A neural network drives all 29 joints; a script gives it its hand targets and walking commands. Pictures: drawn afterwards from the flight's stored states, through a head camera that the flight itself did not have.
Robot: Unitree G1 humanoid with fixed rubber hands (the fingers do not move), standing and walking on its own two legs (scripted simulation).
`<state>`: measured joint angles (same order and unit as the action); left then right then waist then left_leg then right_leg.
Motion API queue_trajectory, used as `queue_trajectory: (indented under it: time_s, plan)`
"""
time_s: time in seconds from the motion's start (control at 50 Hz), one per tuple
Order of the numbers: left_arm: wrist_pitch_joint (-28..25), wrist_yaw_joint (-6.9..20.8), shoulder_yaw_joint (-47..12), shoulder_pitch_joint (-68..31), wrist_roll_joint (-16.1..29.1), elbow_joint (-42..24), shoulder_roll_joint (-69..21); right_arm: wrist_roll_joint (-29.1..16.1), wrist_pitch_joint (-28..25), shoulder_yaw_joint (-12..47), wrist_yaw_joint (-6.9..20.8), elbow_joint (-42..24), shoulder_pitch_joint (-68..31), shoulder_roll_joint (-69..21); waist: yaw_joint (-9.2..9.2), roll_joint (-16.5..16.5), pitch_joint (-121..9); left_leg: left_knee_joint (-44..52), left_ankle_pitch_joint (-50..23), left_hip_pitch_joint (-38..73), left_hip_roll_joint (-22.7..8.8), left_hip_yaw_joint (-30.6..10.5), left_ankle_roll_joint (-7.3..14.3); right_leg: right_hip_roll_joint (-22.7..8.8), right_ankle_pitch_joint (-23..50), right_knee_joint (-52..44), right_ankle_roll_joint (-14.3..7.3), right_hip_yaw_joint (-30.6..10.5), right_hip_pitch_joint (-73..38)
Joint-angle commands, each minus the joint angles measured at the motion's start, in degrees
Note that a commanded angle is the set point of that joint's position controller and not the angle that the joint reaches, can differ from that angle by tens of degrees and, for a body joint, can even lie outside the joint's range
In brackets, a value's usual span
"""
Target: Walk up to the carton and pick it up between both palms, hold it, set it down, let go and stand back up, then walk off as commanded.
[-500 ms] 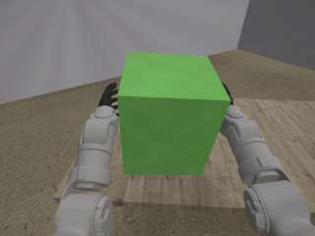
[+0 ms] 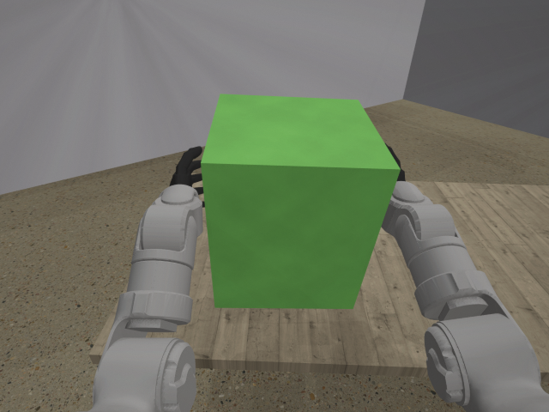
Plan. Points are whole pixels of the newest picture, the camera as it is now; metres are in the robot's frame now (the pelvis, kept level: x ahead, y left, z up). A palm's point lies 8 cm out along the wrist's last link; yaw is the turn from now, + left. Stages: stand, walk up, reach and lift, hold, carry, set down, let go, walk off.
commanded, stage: hold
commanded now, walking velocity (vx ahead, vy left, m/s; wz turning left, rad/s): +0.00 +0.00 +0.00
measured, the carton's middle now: (287, 202) +0.38 +0.01 +0.21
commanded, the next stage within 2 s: none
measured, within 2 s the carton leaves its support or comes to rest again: neither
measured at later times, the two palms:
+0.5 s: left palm (183, 190) +0.35 +0.16 +0.24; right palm (391, 189) +0.38 -0.14 +0.24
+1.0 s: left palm (182, 187) +0.35 +0.16 +0.24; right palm (392, 186) +0.38 -0.14 +0.24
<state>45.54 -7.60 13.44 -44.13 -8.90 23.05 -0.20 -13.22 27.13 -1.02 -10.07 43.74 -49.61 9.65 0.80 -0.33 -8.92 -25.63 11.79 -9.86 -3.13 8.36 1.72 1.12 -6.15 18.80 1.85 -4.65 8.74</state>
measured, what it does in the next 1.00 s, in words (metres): stands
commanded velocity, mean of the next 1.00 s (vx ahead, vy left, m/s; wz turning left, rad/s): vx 0.00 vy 0.00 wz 0.00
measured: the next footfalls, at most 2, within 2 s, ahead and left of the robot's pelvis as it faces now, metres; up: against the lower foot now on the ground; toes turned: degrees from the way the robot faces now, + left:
none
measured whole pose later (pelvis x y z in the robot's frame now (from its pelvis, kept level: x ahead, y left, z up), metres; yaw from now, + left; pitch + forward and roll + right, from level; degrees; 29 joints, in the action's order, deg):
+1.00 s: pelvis +0.00 +0.00 +0.00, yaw +0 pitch -4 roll -1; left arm 46.7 -6.5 14.1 -47.1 -9.5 24.4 0.6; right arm -13.5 28.6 -1.7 -10.7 43.7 -51.1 9.7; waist 0.6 -0.3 -8.7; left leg -25.6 11.7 -9.8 -3.1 8.3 1.7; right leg 1.1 -6.1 18.9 1.9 -4.6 8.7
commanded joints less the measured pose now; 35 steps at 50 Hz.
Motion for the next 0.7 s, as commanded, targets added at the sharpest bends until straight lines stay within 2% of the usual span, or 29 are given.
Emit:
queue_trajectory:
  time_s: [0.0,0.2,0.28,0.48,0.68]
  plan:
    - [-5.1,12.0,-25.1,-57.9,9.5,-14.5,-36.0,-7.9,-2.4,10.3,6.2,-26.1,-59.1,-42.0,-9.00,-1.2,-20.8,7.3,-6.4,5.4,4.4,-10.4,-3.4,3.3,4.9,-2.3,-1.8,4.5,-11.7]
    - [-5.1,12.9,-21.5,-59.0,8.2,-8.5,-35.0,-5.3,-2.4,6.2,7.0,-20.5,-59.9,-41.6,-9.15,-0.2,-16.6,9.9,2.3,0.9,3.9,-10.2,-2.1,2.8,-0.6,-2.5,-1.8,4.4,-10.7]
    - [-5.1,13.3,-20.3,-58.1,7.5,-6.7,-34.5,-4.9,-2.6,5.5,7.1,-19.5,-60.1,-41.3,-9.01,0.1,-16.3,10.5,3.3,0.3,3.8,-10.1,-1.8,2.9,-1.1,-2.4,-1.8,4.5,-11.1]
    - [-5.7,12.7,-22.7,-57.9,9.0,-10.4,-35.8,-6.8,-3.2,8.4,6.8,-24.2,-60.8,-42.4,-8.76,-0.3,-22.3,8.5,-3.8,3.8,4.3,-10.1,-2.5,3.3,3.5,-1.9,-1.9,4.4,-11.8]
    - [-4.9,12.1,-25.6,-55.8,10.3,-14.3,-37.2,-9.3,-2.2,11.3,5.7,-28.8,-58.7,-42.2,-9.46,-1.2,-24.8,6.3,-11.0,7.1,4.6,-10.4,-3.7,3.8,9.3,-1.6,-1.8,4.5,-12.6]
